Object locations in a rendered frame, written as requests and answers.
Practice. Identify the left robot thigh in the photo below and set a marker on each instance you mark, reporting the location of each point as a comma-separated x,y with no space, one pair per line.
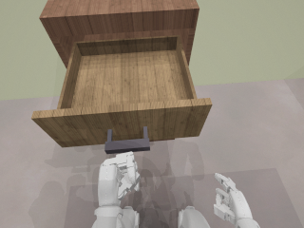
130,218

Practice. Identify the robot left hand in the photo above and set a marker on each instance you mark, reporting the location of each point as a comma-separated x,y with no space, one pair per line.
115,171

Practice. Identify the robot left forearm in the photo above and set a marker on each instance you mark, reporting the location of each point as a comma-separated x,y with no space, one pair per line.
109,216

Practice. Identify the robot right shin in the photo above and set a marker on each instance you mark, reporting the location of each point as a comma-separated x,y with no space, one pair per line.
190,207

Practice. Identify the robot right hand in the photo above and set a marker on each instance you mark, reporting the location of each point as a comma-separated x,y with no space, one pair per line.
234,206

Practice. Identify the handle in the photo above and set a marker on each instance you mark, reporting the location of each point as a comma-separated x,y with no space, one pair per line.
124,146

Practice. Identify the cabinet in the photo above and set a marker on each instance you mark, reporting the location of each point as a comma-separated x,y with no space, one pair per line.
69,21

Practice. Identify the drawer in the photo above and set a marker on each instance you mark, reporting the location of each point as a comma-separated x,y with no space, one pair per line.
124,85

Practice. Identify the robot right forearm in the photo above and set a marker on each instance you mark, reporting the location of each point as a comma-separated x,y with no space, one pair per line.
246,223

